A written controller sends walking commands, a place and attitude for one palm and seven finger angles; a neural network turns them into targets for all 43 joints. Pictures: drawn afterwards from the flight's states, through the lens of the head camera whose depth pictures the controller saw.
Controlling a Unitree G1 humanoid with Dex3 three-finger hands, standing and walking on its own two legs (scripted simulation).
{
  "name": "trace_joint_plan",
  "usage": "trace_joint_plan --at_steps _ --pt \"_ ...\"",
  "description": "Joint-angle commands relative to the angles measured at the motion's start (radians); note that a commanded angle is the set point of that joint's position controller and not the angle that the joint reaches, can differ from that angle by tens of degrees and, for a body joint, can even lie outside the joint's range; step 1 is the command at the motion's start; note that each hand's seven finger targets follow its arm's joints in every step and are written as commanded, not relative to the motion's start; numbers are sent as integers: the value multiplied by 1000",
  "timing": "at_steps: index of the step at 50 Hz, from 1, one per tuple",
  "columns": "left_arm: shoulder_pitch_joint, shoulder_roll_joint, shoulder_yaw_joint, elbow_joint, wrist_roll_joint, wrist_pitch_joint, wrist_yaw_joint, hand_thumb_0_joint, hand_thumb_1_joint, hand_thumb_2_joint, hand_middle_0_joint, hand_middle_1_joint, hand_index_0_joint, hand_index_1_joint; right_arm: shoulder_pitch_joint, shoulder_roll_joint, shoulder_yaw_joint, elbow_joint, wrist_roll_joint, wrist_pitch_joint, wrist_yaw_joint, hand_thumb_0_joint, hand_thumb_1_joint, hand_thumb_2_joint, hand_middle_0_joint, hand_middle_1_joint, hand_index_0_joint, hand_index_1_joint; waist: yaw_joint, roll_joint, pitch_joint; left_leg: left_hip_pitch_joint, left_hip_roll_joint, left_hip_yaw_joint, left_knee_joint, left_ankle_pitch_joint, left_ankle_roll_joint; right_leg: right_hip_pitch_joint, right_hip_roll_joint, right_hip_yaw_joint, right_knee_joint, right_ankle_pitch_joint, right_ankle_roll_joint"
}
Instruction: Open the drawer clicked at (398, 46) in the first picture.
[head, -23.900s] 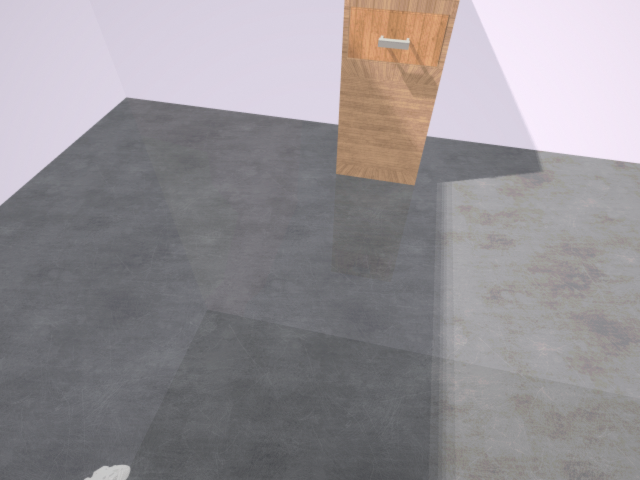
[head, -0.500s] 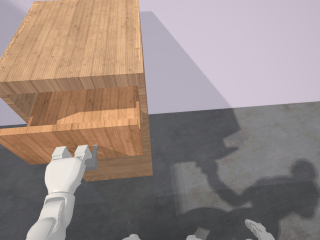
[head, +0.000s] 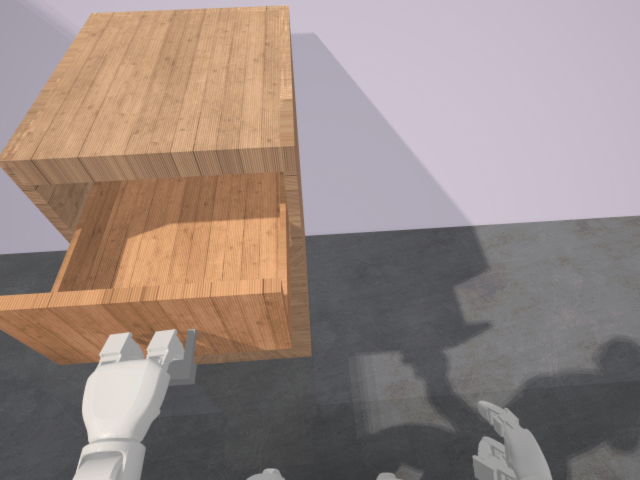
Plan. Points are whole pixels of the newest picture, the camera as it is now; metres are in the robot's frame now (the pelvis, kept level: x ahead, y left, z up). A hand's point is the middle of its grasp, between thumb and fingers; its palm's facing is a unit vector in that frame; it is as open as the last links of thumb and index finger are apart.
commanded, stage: pull the drawer open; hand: left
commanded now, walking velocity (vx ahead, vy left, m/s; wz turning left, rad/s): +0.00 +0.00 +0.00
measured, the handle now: (151, 357) +0.27 +0.24 -0.03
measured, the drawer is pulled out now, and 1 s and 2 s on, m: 0.20 0.30 0.29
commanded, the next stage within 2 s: open the thumb to release the handle in 0.98 s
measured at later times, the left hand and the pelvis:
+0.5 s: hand (140, 450) +0.17 +0.23 -0.04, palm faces -0.08 -0.09 -0.99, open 5.8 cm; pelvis +0.00 -0.01 -0.01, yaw +0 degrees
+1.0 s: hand out of the picture +0.12 +0.22 -0.04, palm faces -0.12 -0.11 -0.99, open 5.9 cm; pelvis -0.01 -0.02 -0.02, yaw +0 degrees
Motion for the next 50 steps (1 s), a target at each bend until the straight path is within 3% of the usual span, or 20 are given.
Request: trace_joint_plan --at_steps 1,4,11,12,13,19,23,25,26,29,33,36,37,38,40,42,43,45,46,50 --pt "6 165 149 -230 -19 18 72 0 900 900 -400 -1350 -400 -1350 -68 -120 -41 -144 0 -47 -2 0 -900 -900 200 300 200 300 40 28 -241 202 -36 11 -102 382 22 120 8 -32 -106 393 -39" --pt "91 153 147 -243 -27 19 73 0 900 900 -400 -1350 -400 -1350 -71 -115 -42 -152 1 -46 -2 0 -900 -900 200 300 200 300 41 0 -218 193 -38 11 -97 381 20 130 11 -26 -107 415 -40" --pt "120 148 141 -284 -25 14 78 0 900 900 -400 -1350 -400 -1350 -85 -111 -33 -162 -6 -47 -2 0 -900 -900 200 300 200 300 39 -9 -206 177 -37 9 -93 332 22 99 5 -29 -105 354 -38" --pt "139 150 145 -278 -26 11 78 0 900 900 -400 -1350 -400 -1350 -83 -111 -36 -164 -3 -49 -5 0 -900 -900 200 300 200 300 40 -3 -179 171 -37 7 -93 320 21 95 8 -29 -107 346 -40" --pt "125 150 142 -292 -26 8 77 0 900 900 -400 -1350 -400 -1350 -88 -112 -33 -163 -6 -49 -3 0 -900 -900 200 300 200 300 40 -3 -199 170 -38 10 -88 317 22 90 3 -25 -105 340 -38" --pt "271 160 170 -322 -34 -12 75 0 900 900 -400 -1350 -400 -1350 -92 -102 -31 -180 -6 -50 -2 0 -900 -900 200 300 200 300 65 3 -200 157 -44 14 -81 330 21 124 4 -14 -96 387 -43" --pt "323 147 150 -367 -32 -26 70 0 900 900 -400 -1350 -400 -1350 -101 -102 -26 -191 -14 -49 10 0 -900 -900 200 300 200 300 60 7 -190 161 -41 10 -71 345 19 93 4 -9 -86 391 -46" --pt "377 156 171 -380 -35 -32 69 0 900 900 -400 -1350 -400 -1350 -108 -97 -26 -200 -14 -47 9 0 -900 -900 200 300 200 300 72 19 -181 155 -41 9 -72 349 21 104 6 -9 -85 399 -51" --pt "377 152 162 -393 -32 -38 69 0 900 900 -400 -1350 -400 -1350 -104 -97 -24 -199 -19 -48 14 0 -900 -900 200 300 200 300 68 8 -209 164 -42 12 -60 352 21 93 4 1 -78 402 -49" --pt "449 146 169 -398 -35 -57 65 0 900 900 -400 -1350 -400 -1350 -108 -91 -25 -207 -20 -48 15 0 -900 -900 200 300 200 300 75 0 -171 140 -43 9 -56 336 22 89 6 -4 -74 396 -52" --pt "424 159 177 -431 -27 -78 64 0 900 900 -400 -1350 -400 -1350 -114 -92 -23 -215 -29 -47 19 0 -900 -900 200 300 200 300 67 3 -157 131 -45 5 -37 295 19 16 4 7 -68 317 -53" --pt "453 185 213 -452 -26 -96 67 0 900 900 -400 -1350 -400 -1350 -110 -90 -24 -220 -33 -51 19 0 -900 -900 200 300 200 300 77 -5 -197 128 -48 8 -18 291 21 12 2 18 -56 312 -53" --pt "477 161 194 -443 -27 -100 65 0 900 900 -400 -1350 -400 -1350 -108 -86 -26 -220 -30 -49 15 0 -900 -900 200 300 200 300 72 -2 -175 117 -48 9 -16 289 24 25 3 2 -55 328 -52" --pt "458 172 196 -467 -30 -105 61 0 900 900 -400 -1350 -400 -1350 -112 -88 -24 -222 -34 -51 20 0 -900 -900 200 300 200 300 70 -9 -188 122 -51 9 -5 285 20 -5 -1 25 -56 311 -53" --pt "505 184 225 -455 -33 -112 61 0 900 900 -400 -1350 -400 -1350 -116 -80 -23 -224 -31 -47 14 0 -900 -900 200 300 200 300 81 -2 -176 103 -51 6 -8 292 23 20 3 12 -48 333 -56" --pt "526 164 209 -462 -38 -115 56 0 900 900 -400 -1350 -400 -1350 -118 -77 -25 -228 -30 -44 15 0 -900 -900 200 300 200 300 81 -11 -165 94 -51 9 -2 277 25 20 0 6 -51 324 -51" --pt "505 181 218 -476 -37 -119 55 0 900 900 -400 -1350 -400 -1350 -120 -80 -23 -227 -34 -44 18 0 -900 -900 200 300 200 300 77 -30 -177 98 -53 9 8 273 22 -10 -1 31 -52 307 -52" --pt "572 172 224 -473 -48 -121 48 0 900 900 -400 -1350 -400 -1350 -125 -70 -21 -235 -29 -42 17 0 -900 -900 200 300 200 300 93 -3 -180 98 -53 10 -3 287 25 23 0 16 -52 331 -56" --pt "596 184 237 -475 -50 -124 47 0 900 900 -400 -1350 -400 -1350 -124 -69 -21 -235 -30 -40 20 0 -900 -900 200 300 200 300 101 -22 -201 100 -55 16 2 293 22 32 -2 28 -49 341 -54" --pt "671 171 236 -471 -60 -123 38 0 900 900 -400 -1350 -400 -1350 -138 -55 -19 -236 -25 -29 18 0 -900 -900 200 300 200 300 110 -8 -166 82 -55 17 -10 305 27 72 0 27 -58 388 -58"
